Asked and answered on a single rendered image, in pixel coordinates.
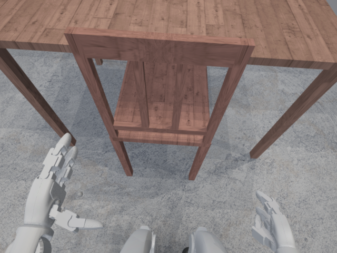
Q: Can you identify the table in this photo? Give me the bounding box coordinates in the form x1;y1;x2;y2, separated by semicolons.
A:
0;0;337;159

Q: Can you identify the chair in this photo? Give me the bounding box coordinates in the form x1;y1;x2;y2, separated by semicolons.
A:
64;26;255;180

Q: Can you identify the robot thigh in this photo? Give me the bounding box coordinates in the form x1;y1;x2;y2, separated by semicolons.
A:
189;230;228;253
120;229;156;253

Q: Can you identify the left robot hand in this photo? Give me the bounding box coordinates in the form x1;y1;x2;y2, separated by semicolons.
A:
24;133;104;233

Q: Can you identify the robot left thigh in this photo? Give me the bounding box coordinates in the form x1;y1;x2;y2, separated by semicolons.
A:
120;229;156;253

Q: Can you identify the robot left forearm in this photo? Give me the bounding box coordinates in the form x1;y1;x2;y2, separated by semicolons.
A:
5;225;54;253

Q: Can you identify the robot right thigh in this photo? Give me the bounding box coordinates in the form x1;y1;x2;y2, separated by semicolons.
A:
189;230;228;253

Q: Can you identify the right robot hand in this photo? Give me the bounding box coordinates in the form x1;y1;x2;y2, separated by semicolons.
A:
252;190;296;252

